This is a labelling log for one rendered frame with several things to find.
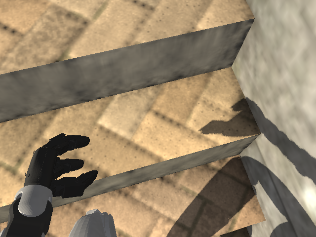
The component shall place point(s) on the robot left thigh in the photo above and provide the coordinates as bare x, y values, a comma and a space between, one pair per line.
94, 225

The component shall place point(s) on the robot left hand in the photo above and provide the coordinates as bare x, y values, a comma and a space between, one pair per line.
46, 167

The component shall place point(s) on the robot left shin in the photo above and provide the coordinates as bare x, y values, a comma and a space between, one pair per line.
93, 211

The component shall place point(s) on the left robot forearm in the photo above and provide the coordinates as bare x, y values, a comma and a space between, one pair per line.
30, 212

